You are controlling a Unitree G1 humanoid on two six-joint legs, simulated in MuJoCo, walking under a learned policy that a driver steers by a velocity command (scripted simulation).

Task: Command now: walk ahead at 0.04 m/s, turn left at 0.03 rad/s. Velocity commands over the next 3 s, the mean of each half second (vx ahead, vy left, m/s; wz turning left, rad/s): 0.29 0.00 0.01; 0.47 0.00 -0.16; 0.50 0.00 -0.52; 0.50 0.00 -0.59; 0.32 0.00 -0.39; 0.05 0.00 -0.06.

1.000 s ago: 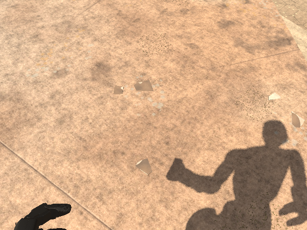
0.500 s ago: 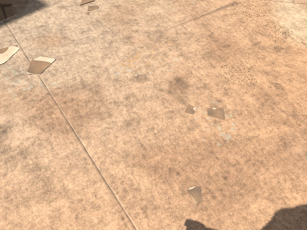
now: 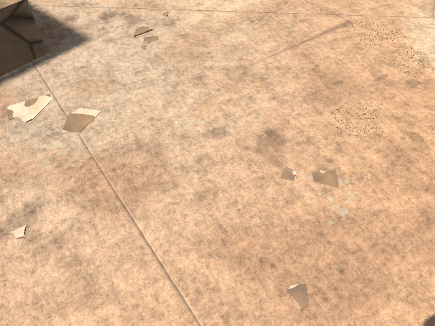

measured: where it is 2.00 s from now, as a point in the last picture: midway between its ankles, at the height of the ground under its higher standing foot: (285, 211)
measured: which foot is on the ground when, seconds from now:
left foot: down 0.00-0.26, up 0.28-0.64, down 0.66-1.00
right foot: down 0.00-0.68, up 0.70-1.00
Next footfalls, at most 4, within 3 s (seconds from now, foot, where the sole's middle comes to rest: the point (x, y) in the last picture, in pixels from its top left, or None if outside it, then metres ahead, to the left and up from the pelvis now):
0.66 left None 0.39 0.10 -0.77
1.24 right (280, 279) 0.67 -0.17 -0.77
1.72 left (253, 195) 1.02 -0.09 -0.77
2.24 right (354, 189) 1.04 -0.48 -0.77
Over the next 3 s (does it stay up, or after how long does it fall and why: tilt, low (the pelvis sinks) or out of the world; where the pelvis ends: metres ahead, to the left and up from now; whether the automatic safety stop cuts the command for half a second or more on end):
stays up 1.12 -0.41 0.00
